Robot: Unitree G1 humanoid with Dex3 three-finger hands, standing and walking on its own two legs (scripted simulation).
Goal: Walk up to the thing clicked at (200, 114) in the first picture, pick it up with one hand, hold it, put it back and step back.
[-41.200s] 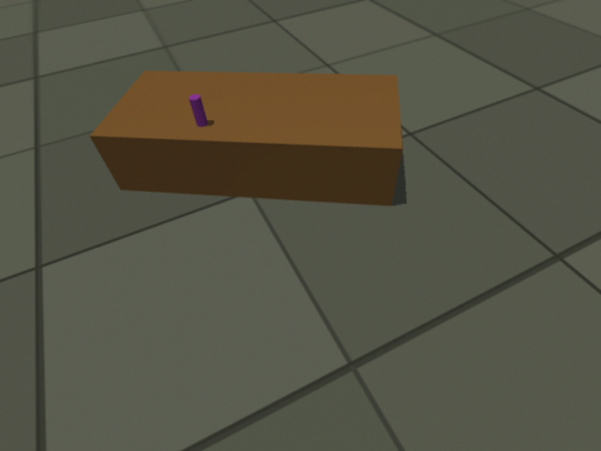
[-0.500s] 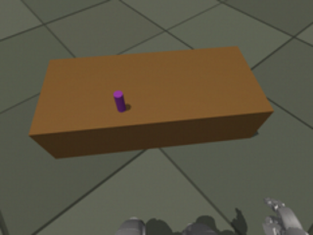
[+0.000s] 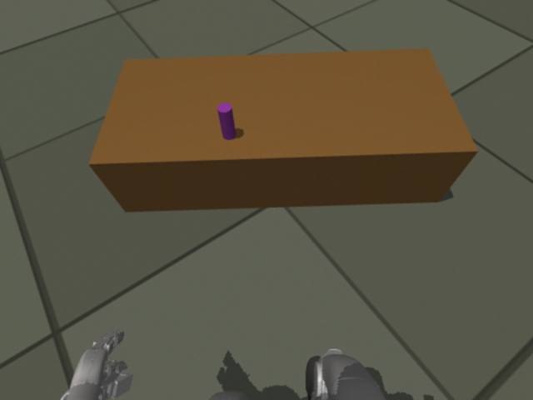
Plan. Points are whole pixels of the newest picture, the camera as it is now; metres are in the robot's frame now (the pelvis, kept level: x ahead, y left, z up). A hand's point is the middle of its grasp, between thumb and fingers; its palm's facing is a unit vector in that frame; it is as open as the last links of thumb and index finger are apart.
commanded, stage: step back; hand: left
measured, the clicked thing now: (227, 122) +0.99 +0.15 -0.35
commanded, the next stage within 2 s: stand in 1.32 s
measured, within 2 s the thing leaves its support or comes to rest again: neither
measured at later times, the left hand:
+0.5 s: hand out of the picture -0.10 +0.25 -0.13, palm faces -0.07 -0.91 -0.42, open 7.4 cm
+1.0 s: hand out of the picture -0.02 +0.23 -0.12, palm faces -0.06 -0.91 -0.41, open 7.4 cm
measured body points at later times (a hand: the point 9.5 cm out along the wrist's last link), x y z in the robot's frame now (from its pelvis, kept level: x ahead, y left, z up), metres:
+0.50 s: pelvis -0.14 -0.02 +0.01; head -0.13 -0.05 +0.46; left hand -0.09 +0.29 -0.10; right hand -0.06 -0.35 -0.11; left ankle -0.09 +0.12 -0.68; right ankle -0.16 -0.14 -0.71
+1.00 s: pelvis -0.13 -0.04 +0.01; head -0.12 -0.05 +0.46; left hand -0.01 +0.27 -0.09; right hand -0.11 -0.36 -0.12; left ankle -0.13 +0.11 -0.69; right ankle -0.10 -0.14 -0.71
